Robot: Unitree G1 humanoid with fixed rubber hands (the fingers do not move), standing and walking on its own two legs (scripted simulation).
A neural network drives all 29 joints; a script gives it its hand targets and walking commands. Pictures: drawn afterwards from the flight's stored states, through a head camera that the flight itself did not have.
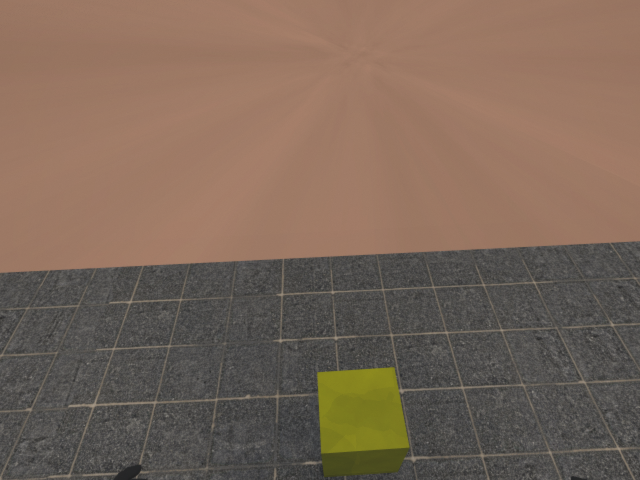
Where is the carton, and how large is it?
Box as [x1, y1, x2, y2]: [317, 367, 409, 476]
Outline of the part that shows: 393,367 317,372 321,455 324,476 397,471 409,447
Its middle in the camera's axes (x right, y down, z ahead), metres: +0.10 +0.50 +1.07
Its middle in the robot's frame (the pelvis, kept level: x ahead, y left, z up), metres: +0.40 -0.04 -0.66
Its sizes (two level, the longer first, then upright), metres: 0.210 0.200 0.250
